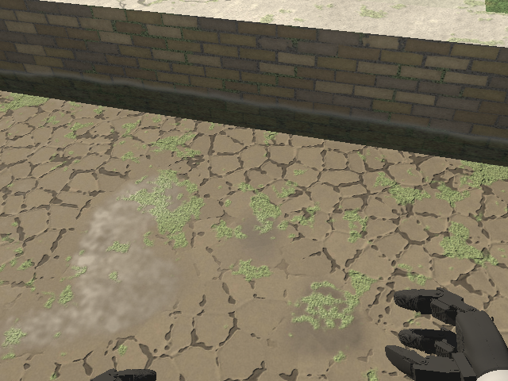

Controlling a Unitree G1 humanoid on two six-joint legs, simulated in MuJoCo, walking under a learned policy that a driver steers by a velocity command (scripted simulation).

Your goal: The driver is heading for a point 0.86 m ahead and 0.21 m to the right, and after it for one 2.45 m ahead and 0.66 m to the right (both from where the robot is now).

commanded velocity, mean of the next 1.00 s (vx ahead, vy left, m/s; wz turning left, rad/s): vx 1.00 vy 0.00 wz -0.64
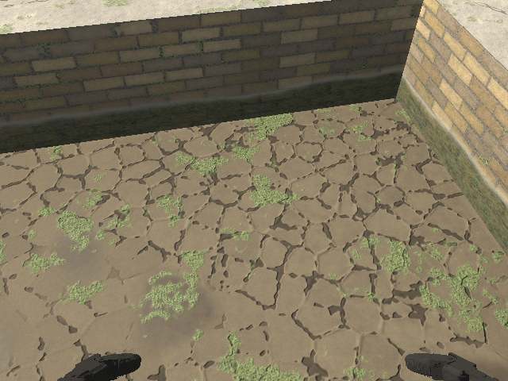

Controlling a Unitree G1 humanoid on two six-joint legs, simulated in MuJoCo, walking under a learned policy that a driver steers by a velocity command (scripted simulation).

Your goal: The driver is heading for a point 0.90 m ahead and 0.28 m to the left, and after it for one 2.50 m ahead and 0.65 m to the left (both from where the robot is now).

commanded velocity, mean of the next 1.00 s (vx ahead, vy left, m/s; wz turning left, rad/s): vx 0.92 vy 0.00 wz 0.36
